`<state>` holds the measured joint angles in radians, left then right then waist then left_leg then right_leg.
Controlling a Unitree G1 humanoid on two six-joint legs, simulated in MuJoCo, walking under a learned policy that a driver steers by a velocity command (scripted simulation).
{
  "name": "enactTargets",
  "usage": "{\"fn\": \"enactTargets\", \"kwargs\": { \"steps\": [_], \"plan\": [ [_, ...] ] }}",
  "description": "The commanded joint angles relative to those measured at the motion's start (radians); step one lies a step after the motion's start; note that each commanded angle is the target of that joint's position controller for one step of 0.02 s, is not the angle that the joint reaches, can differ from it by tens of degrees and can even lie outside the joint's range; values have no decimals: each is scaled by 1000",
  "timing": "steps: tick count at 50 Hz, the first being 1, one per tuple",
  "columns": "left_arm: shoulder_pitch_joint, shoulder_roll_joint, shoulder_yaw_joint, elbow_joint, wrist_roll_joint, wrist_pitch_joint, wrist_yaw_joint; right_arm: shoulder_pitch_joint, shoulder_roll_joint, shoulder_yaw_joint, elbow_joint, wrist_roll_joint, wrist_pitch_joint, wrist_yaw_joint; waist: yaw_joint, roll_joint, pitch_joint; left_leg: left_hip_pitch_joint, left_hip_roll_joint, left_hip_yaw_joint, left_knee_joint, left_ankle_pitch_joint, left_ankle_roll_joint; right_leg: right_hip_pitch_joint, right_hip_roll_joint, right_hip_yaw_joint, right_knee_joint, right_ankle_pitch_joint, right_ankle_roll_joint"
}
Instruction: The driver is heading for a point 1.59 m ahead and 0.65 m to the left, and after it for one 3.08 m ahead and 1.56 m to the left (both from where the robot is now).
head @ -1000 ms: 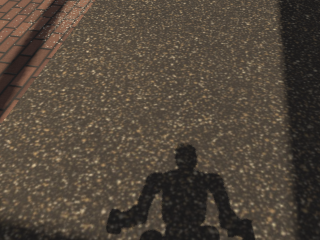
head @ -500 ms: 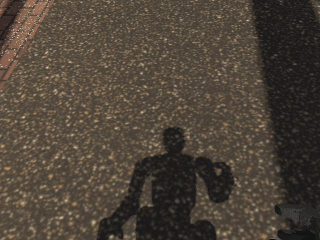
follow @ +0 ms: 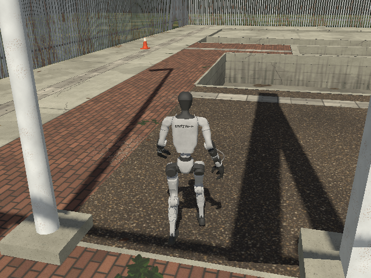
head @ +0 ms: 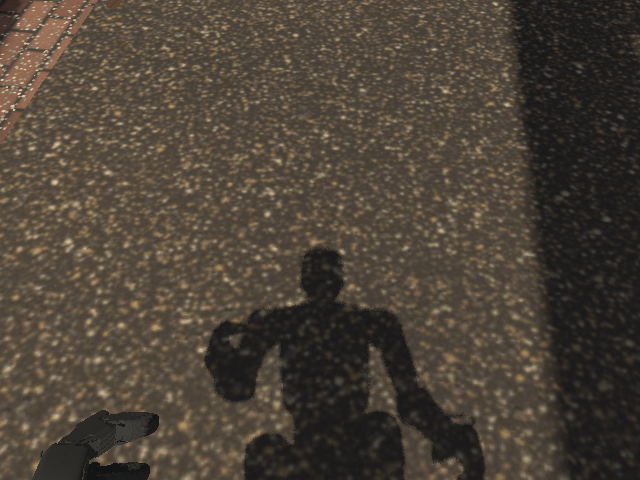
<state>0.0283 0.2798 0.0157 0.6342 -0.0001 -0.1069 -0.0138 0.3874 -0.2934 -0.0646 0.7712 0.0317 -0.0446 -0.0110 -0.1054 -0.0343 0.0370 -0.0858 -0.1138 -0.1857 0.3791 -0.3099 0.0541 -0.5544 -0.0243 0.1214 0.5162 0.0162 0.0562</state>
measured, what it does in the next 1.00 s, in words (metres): walks ahead, turning left: right foot, then left foot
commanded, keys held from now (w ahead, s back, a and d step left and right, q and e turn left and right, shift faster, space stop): w+q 0.96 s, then w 0.04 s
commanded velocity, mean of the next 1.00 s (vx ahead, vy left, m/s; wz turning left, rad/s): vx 0.50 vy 0.00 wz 0.58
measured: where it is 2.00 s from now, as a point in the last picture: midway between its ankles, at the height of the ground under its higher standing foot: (128, 294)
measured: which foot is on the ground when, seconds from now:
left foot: down 0.00-0.06, up 0.08-0.56, down 0.58-1.00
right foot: up 0.00-0.04, down 0.06-0.58, up 0.60-1.00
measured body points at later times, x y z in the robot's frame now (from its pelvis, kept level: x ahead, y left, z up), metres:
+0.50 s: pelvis +0.26 +0.00 -0.01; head +0.29 +0.02 +0.44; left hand +0.17 +0.29 -0.13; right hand +0.56 -0.14 -0.08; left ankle +0.38 +0.18 -0.71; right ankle +0.17 -0.14 -0.74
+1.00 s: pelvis +0.52 +0.12 +0.00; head +0.54 +0.15 +0.45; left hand +0.59 +0.45 -0.07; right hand +0.73 -0.10 -0.10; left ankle +0.39 +0.16 -0.74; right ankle +0.75 +0.10 -0.71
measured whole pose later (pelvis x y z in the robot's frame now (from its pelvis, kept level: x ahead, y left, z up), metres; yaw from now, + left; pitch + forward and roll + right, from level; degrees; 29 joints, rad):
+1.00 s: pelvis +0.52 +0.12 +0.00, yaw +36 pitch +2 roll +0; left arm 0.03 0.29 0.03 0.66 0.00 -0.10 -0.03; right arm 0.37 -0.30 -0.07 0.72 0.03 -0.03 -0.01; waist -0.09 -0.04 0.03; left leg -0.10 -0.11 -0.19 0.43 -0.35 0.06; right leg -0.55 -0.02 0.10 0.52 0.02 0.05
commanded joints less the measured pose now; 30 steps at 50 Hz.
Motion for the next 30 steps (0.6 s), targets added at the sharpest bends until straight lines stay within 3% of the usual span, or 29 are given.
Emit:
{"fn": "enactTargets", "kwargs": {
  "steps": [1, 2, 3, 4, 5, 6, 7, 8, 10, 12, 15, 20, 24, 26, 27, 28, 29, 30],
  "plan": [
    [35, 136, 56, -58, -10, -21, 2, -35, -154, -41, -65, -1, 0, -7, 96, 143, -47, -101, 234, -231, 10, 189, 106, 243, 19, -28, -47, -62, -41],
    [118, 158, 71, -41, -5, -24, 8, -36, -127, -31, -70, -6, 0, -4, 140, 137, -91, -122, 194, -208, 105, 221, 78, 371, 3, -34, -78, -84, -72],
    [256, 207, 87, -30, 11, -26, 17, -35, -63, -8, -88, -21, -3, 2, 201, 53, -217, -214, 136, -137, 360, 129, 44, 598, -145, 95, -66, -152, -137],
    [347, 289, 107, -3, 23, -10, 17, 100, 9, 16, -113, -1, -13, 3, 158, -241, -356, -533, -2, 13, 688, -252, -20, 914, -376, 514, -133, -332, -294],
    [359, 225, 99, 8, 4, -3, 8, 108, -80, 3, -105, 17, -14, -1, 166, -248, -326, -686, 75, 13, 859, -275, -34, 895, -416, 700, -201, -566, -315],
    [313, 154, 81, -4, 2, 0, 10, 9, -147, -16, -107, 14, -9, -3, 191, -128, -193, -720, 113, 12, 911, -176, -41, 783, -364, 555, -222, -565, -272],
    [263, 130, 71, -5, 8, 4, 10, -56, -152, -20, -119, 0, -3, -4, 181, -57, -115, -696, 145, 44, 900, -98, -49, 669, -318, 402, -228, -422, -242],
    [229, 106, 63, 2, 12, 7, 9, -92, -140, -22, -130, -11, -1, -2, 163, -45, -62, -673, 169, 47, 858, -48, -54, 580, -273, 298, -250, -298, -233],
    [205, 89, 59, 16, 17, 2, 11, -95, -104, -22, -139, -3, 10, 9, 132, -86, -27, -607, 205, 66, 806, 2, -56, 480, -224, 159, -301, -185, -219],
    [210, 99, 66, 35, 7, -7, 10, -111, -68, -14, -151, -3, 20, 15, 125, -75, -16, -609, 215, 83, 763, 30, -62, 454, -224, 81, -337, -110, -237],
    [223, 136, 80, 65, 6, -11, 11, -171, -52, -6, -177, -11, 23, 22, 130, -39, -2, -651, 226, 82, 640, 125, -74, 476, -240, -6, -364, -5, -255],
    [249, 175, 88, 103, -2, 4, 18, -316, -34, 7, -210, -9, 6, 52, 177, -15, 27, -590, 207, 155, 375, 337, -54, 505, -216, -172, -370, 58, -220],
    [299, 206, 98, 138, -20, 25, 19, -407, -44, 6, -255, -5, 5, 73, 190, -17, 53, -578, 184, 205, 268, 274, -12, 609, -249, -231, -327, 156, -194],
    [298, 233, 105, 141, -27, 38, 25, -384, -72, -9, -264, -10, 10, 78, 154, -46, 13, -485, 130, 258, 246, 173, 28, 648, -252, -273, -217, 463, -173],
    [296, 250, 110, 140, -30, 46, 30, -325, -99, -24, -256, -13, 15, 76, 113, -63, -34, -390, 90, 285, 242, 126, 52, 653, -247, -293, -108, 629, -162],
    [284, 252, 109, 135, -34, 53, 35, -187, -141, -49, -223, -11, 19, 69, 30, -50, -109, -197, 50, 298, 192, 156, 86, 598, -225, -323, 74, 690, -139],
    [290, 227, 97, 123, -23, 51, 41, -4, -203, -83, -176, -7, 28, 51, -56, -3, -198, 105, 70, 213, 161, 184, 129, 400, -189, -329, 334, 521, -102],
    [372, 80, 50, 67, 26, 33, 28, 10, -320, -101, -170, 3, 29, 34, 40, 276, -272, 466, 347, -297, 134, 108, 285, -65, -25, -307, 706, -428, -37]
  ]
}}
Keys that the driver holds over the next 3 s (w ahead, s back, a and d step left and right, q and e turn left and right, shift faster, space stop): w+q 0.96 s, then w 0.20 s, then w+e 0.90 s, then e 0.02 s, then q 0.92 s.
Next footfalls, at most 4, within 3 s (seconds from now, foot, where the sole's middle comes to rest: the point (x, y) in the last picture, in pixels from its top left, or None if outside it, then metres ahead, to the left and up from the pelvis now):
0.06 right None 0.21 -0.14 -0.78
0.58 left None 0.43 0.18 -0.78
1.06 right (236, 350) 0.77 0.13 -0.78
1.52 left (88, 351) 0.80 0.47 -0.78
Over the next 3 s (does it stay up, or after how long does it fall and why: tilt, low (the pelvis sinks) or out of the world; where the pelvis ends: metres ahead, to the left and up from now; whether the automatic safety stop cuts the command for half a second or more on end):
stays up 1.25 0.43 0.00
